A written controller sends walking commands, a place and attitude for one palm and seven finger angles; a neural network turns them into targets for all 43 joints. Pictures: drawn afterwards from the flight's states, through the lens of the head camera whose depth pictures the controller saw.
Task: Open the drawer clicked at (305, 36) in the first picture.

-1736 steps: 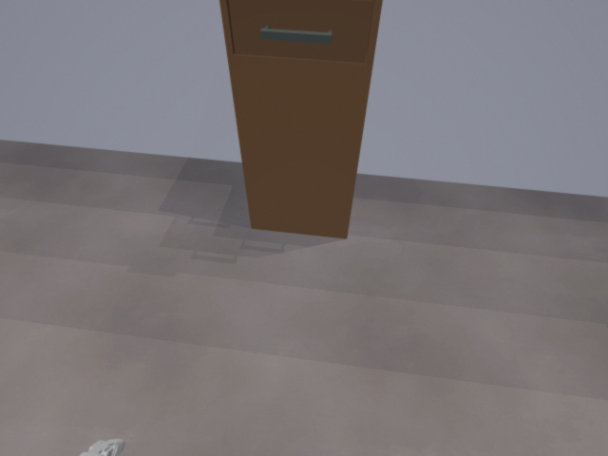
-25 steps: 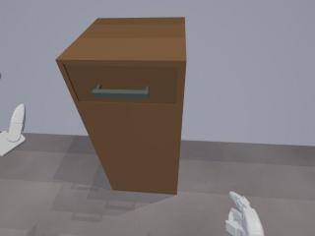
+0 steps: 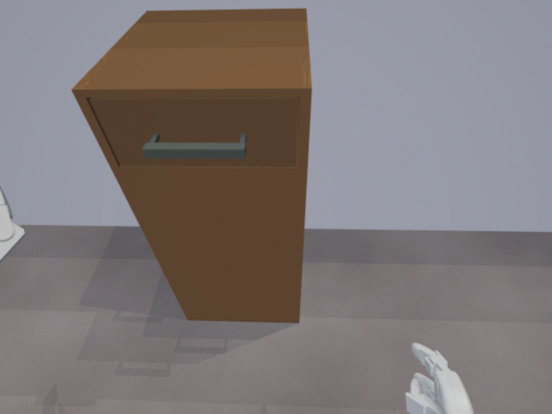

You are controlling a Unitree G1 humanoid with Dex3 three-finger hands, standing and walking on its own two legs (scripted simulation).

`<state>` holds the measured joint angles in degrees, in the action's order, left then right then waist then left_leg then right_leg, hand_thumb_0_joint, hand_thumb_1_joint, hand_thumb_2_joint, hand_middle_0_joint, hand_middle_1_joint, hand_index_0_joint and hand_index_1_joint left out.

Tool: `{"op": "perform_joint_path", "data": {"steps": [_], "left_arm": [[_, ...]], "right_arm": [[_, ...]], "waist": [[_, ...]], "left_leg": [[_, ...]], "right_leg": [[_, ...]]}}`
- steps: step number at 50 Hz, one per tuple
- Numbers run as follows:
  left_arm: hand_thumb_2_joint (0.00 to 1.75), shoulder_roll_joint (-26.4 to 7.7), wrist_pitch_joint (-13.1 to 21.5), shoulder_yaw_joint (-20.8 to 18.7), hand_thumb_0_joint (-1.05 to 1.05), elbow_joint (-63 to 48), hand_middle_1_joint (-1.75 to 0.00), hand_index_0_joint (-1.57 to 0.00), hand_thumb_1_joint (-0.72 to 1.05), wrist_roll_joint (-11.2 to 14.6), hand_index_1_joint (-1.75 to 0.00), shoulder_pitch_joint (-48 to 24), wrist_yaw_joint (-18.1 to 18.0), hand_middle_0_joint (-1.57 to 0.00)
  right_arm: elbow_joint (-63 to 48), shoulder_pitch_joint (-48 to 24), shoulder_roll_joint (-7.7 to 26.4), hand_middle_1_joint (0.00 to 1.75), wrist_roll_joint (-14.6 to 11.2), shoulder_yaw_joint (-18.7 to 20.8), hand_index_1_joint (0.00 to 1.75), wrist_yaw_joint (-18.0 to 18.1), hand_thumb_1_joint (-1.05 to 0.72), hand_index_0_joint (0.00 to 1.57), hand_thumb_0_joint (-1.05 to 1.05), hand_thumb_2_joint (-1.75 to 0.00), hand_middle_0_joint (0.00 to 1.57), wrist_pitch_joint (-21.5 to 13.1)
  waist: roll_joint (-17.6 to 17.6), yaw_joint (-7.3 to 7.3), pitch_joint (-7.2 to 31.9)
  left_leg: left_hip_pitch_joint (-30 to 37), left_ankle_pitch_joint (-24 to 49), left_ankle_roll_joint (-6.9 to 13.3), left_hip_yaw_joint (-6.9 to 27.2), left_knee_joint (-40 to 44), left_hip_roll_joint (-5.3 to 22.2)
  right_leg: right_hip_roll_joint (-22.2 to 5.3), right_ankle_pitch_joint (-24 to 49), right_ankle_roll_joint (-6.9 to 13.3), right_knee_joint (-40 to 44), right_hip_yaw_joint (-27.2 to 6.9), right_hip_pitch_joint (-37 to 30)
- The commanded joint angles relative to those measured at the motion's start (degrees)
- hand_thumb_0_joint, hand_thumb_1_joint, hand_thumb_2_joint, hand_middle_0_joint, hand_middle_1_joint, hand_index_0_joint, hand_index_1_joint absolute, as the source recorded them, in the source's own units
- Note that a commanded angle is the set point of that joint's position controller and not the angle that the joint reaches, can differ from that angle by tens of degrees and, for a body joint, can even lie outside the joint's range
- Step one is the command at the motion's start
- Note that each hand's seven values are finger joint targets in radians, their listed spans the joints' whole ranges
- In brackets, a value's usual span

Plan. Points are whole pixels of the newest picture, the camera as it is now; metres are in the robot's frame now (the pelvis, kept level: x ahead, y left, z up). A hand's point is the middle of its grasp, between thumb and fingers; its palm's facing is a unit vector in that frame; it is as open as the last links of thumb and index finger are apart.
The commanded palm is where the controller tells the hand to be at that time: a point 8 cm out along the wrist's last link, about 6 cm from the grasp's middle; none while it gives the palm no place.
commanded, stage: step back with the hand held close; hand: left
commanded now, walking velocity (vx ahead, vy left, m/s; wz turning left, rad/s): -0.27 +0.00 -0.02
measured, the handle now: (197, 144) +0.57 +0.20 +0.09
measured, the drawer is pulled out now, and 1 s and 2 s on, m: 0.00 0.00 0.00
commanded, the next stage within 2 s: stop stepping back and stand still in 0.88 s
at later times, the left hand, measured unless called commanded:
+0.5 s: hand out of the picture +0.11 +0.27 +0.27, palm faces +0.55 -0.73 -0.41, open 7.4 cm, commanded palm +0.05 +0.31 +0.28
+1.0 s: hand out of the picture -0.02 +0.29 +0.27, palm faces +0.54 -0.77 -0.34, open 7.5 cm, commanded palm -0.08 +0.33 +0.28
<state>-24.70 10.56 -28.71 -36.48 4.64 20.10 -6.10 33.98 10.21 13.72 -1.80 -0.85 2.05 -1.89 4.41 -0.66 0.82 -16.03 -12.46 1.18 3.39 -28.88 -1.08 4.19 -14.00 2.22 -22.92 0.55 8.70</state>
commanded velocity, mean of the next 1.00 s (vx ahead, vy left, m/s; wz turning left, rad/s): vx -0.30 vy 0.00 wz -0.02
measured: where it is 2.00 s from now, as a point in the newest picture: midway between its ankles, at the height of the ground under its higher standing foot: outside the picture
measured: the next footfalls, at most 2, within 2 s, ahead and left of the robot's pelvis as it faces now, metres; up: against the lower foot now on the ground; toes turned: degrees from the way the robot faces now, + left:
right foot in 1.00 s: -0.34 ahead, -0.07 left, +0.00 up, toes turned -2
left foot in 1.12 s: -0.11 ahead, +0.13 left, +0.00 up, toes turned -3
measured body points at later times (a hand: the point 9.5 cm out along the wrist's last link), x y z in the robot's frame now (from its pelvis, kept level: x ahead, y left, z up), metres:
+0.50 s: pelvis -0.08 +0.03 -0.01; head -0.08 +0.04 +0.44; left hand +0.08 +0.30 +0.29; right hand +0.09 -0.20 -0.09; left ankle +0.03 +0.10 -0.74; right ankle -0.02 -0.10 -0.74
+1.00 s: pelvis -0.22 +0.06 -0.04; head -0.19 +0.09 +0.41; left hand -0.05 +0.33 +0.28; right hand -0.01 -0.14 -0.10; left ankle +0.01 +0.11 -0.73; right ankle -0.38 -0.07 -0.75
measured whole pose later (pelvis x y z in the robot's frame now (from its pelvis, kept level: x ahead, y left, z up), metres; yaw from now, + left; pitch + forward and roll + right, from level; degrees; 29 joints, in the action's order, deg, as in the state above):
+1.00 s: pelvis -0.22 +0.06 -0.04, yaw -2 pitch +6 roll -2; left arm -30.6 12.8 -36.1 -47.0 6.6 14.6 -8.7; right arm 36.3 5.8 7.9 -0.7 -1.7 -0.1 -7.7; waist -2.2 -2.8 2.6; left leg -41.8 -5.4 -2.7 -3.2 -28.9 -0.7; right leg 1.9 -30.1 5.0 -29.8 0.1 6.0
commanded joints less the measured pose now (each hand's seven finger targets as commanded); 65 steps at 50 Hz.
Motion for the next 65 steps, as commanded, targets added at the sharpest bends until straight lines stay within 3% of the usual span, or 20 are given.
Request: {"op": "perform_joint_path", "data": {"steps": [1,10,21,29,32,34,38,45,47,49,51,52,53,55,56,57,58,60,63,65], "left_arm": [[0.90,-13.5,3.7,-8.1,0.00,-14.4,-0.30,-0.20,0.90,-0.2,-0.30,2.1,-1.0,-0.20],[0.90,-16.2,5.3,-13.2,0.00,-17.3,-0.30,-0.20,0.90,0.1,-0.30,6.4,-2.5,-0.20],[0.90,-13.6,5.9,-10.3,0.00,-12.9,-0.30,-0.20,0.90,-1.8,-0.30,-3.1,-3.0,-0.20],[0.90,-16.9,7.3,-11.4,0.00,-16.8,-0.30,-0.20,0.90,-2.2,-0.30,-5.1,-4.6,-0.20],[0.90,-15.6,7.3,-11.1,0.00,-15.4,-0.30,-0.20,0.90,-1.9,-0.30,-7.2,-5.0,-0.20],[0.90,-15.9,7.3,-12.4,0.00,-16.6,-0.30,-0.20,0.90,-2.1,-0.30,-11.7,-4.9,-0.20],[0.90,-16.5,5.8,-13.4,0.00,-12.1,-0.30,-0.20,0.90,-0.4,-0.30,-9.9,-4.3,-0.20],[0.90,-15.5,3.8,-9.9,0.00,-20.2,-0.30,-0.20,0.90,2.5,-0.30,-10.9,-2.6,-0.20],[0.90,-17.4,5.0,-11.8,0.00,-20.8,-0.30,-0.20,0.90,2.8,-0.30,-11.5,-2.4,-0.20],[0.90,-22.8,7.4,-14.8,0.00,-22.9,-0.30,-0.20,0.90,1.2,-0.30,-12.5,-3.7,-0.20],[0.90,-25.5,8.1,-19.2,0.00,-20.1,-0.30,-0.20,0.90,0.4,-0.30,-11.2,-4.0,-0.20],[0.90,-17.8,7.0,-11.9,0.00,-16.5,-0.30,-0.20,0.90,0.0,-0.30,-12.2,-2.0,-0.20],[0.90,-18.2,5.6,-13.1,0.00,-16.6,-0.30,-0.20,0.90,-0.3,-0.30,-14.6,-1.8,-0.20],[0.90,-16.1,2.3,-11.5,0.00,-8.0,-0.30,-0.20,0.90,0.2,-0.30,-15.8,-1.0,-0.20],[0.90,-16.5,0.8,-11.4,0.00,-5.2,-0.30,-0.20,0.90,0.3,-0.30,-16.3,-1.2,-0.20],[0.90,-16.8,0.7,-9.0,0.00,-5.9,-0.30,-0.20,0.90,-0.4,-0.30,-22.3,-1.0,-0.20],[0.90,-17.4,1.2,-7.3,0.00,-3.2,-0.30,-0.20,0.90,-1.4,-0.30,-28.8,-0.8,-0.20],[0.90,-18.4,1.9,-8.8,0.00,-2.3,-0.30,-0.20,0.90,-0.9,-0.30,-24.0,-1.0,-0.20],[0.90,-12.1,1.0,-5.5,0.00,-12.8,-0.30,-0.20,0.90,-0.7,-0.30,-8.7,-0.6,-0.20],[0.90,-12.7,1.1,-6.2,0.00,-23.6,-0.30,-0.20,0.90,-0.6,-0.30,0.9,-0.7,-0.20]], "right_arm": [[-10.8,-5.6,5.8,0.30,0.0,3.3,0.30,0.3,-0.90,0.20,0.00,-0.90,0.20,-1.5],[-11.5,-4.8,6.3,0.30,0.1,4.0,0.30,1.0,-0.90,0.20,0.00,-0.90,0.20,-2.0],[-10.9,-3.8,6.9,0.30,0.7,4.0,0.30,1.1,-0.90,0.20,0.00,-0.90,0.20,-4.7],[-8.2,-1.1,5.8,0.30,1.3,3.8,0.30,1.5,-0.90,0.20,0.00,-0.90,0.20,-5.3],[-9.5,-1.8,6.9,0.30,1.1,3.7,0.30,2.1,-0.90,0.20,0.00,-0.90,0.20,-5.2],[-10.5,-3.0,6.5,0.30,2.0,4.0,0.30,2.3,-0.90,0.20,0.00,-0.90,0.20,-6.3],[-6.7,-3.9,5.0,0.30,1.5,5.8,0.30,0.0,-0.90,0.20,0.00,-0.90,0.20,-7.8],[-5.5,-6.5,3.4,0.30,1.5,3.3,0.30,-1.0,-0.90,0.20,0.00,-0.90,0.20,-8.1],[-4.2,-6.3,2.7,0.30,1.4,3.1,0.30,-1.5,-0.90,0.20,0.00,-0.90,0.20,-7.8],[-1.6,-8.6,3.1,0.30,0.4,3.2,0.30,-1.1,-0.90,0.20,0.00,-0.90,0.20,-7.6],[-2.7,-6.4,2.9,0.30,2.2,1.0,0.30,-1.8,-0.90,0.20,0.00,-0.90,0.20,-7.9],[-2.6,-3.1,1.5,0.30,1.1,1.7,0.30,-1.1,-0.90,0.20,0.00,-0.90,0.20,-7.0],[-5.5,-6.0,3.4,0.30,0.2,2.6,0.30,0.0,-0.90,0.20,0.00,-0.90,0.20,-6.9],[-3.6,-3.4,4.4,0.30,-0.1,2.0,0.30,1.3,-0.90,0.20,0.00,-0.90,0.20,-6.2],[-4.6,-3.5,6.7,0.30,0.4,2.5,0.30,1.2,-0.90,0.20,0.00,-0.90,0.20,-6.2],[-5.2,-2.5,6.2,0.30,1.5,2.1,0.30,0.5,-0.90,0.20,0.00,-0.90,0.20,-6.6],[-4.6,-2.4,5.9,0.30,1.7,1.9,0.30,0.0,-0.90,0.20,0.00,-0.90,0.20,-6.8],[-5.1,-4.9,4.7,0.30,1.5,1.8,0.30,-0.2,-0.90,0.20,0.00,-0.90,0.20,-7.7],[-7.8,-6.9,4.9,0.30,1.7,2.7,0.30,-1.1,-0.90,0.20,0.00,-0.90,0.20,-6.2],[-9.9,-7.7,4.1,0.30,2.4,3.1,0.30,-1.5,-0.90,0.20,0.00,-0.90,0.20,-5.7]], "waist": [[-1.8,0.17,10.1],[1.9,0.11,10.4],[-0.3,1.19,3.1],[-6.7,2.28,6.8],[4.7,2.14,1.5],[18.6,1.69,3.6],[4.5,-0.06,11.6],[11.3,0.23,13.4],[5.8,-0.54,14.6],[-11.1,-1.89,8.7],[-12.3,-0.66,9.3],[-16.9,1.13,11.3],[-17.9,1.55,4.8],[-0.7,4.69,6.8],[16.4,3.43,8.6],[21.3,3.54,8.2],[11.1,3.81,3.2],[-2.7,2.07,5.0],[9.8,-0.22,6.1],[13.5,-1.24,9.1]], "left_leg": [[6.5,22.3,0.1,2.2,0.3,5.4],[-1.0,16.2,0.5,5.1,3.9,7.6],[-17.6,-18.2,1.7,6.7,7.8,7.6],[3.4,-6.9,-1.7,-0.8,-11.3,0.8],[-10.6,-23.9,1.1,10.3,4.9,8.7],[-28.9,-35.9,6.0,26.4,25.9,20.1],[-9.9,-17.3,3.7,12.6,17.4,15.7],[-7.3,-13.9,-4.6,5.9,24.0,12.3],[-2.0,-6.6,-8.7,0.8,11.0,9.0],[-2.3,-11.8,-8.1,-0.8,-31.3,-1.1],[-17.6,-12.9,-6.3,1.3,-39.8,1.0],[-17.3,-9.1,-5.3,-0.7,-35.2,1.1],[-12.2,-5.6,-3.6,-1.6,-26.4,1.9],[8.0,12.5,-1.2,-2.8,-4.3,-0.9],[11.6,26.9,3.1,10.8,2.5,9.7],[8.3,28.5,7.4,24.4,9.3,18.0],[-1.5,7.7,8.5,28.2,14.5,20.5],[-2.2,-10.3,0.2,27.6,20.1,18.8],[-8.6,-27.2,-12.0,10.6,27.6,10.7],[-12.2,-24.1,-11.3,2.1,27.6,7.4]], "right_leg": [[-9.1,19.3,-1.0,1.1,-4.5,2.2],[-6.2,10.5,-1.5,-3.3,-3.6,2.0],[-5.8,-12.9,-0.8,-3.7,-6.0,5.1],[-13.9,-10.2,2.0,6.1,-7.8,24.1],[-6.2,-22.0,-0.8,-7.2,-3.0,20.9],[2.8,-16.7,-2.3,-42.4,-0.4,5.2],[1.8,-16.7,-2.0,-46.9,-0.6,10.3],[3.3,-23.3,0.9,-18.9,6.4,-1.8],[-3.3,-21.7,5.1,2.3,-0.1,1.3],[-28.2,-6.7,12.6,16.7,-28.4,22.2],[-26.7,21.9,11.9,6.0,-17.1,7.8],[-19.7,23.6,7.9,0.0,-4.7,0.0],[-16.4,28.0,5.6,-2.4,-4.2,4.8],[-10.1,22.6,-0.5,-18.9,3.6,10.3],[-3.2,4.6,-3.0,-31.4,4.3,13.7],[-0.2,-19.7,-3.0,-40.0,-1.6,17.0],[-0.8,-21.9,-2.6,-43.4,-6.4,15.8],[-1.5,-16.5,-2.3,-43.5,-5.4,17.0],[1.9,-9.1,-1.6,-38.9,2.3,8.5],[2.9,-8.2,-1.4,-32.7,7.4,0.5]]}}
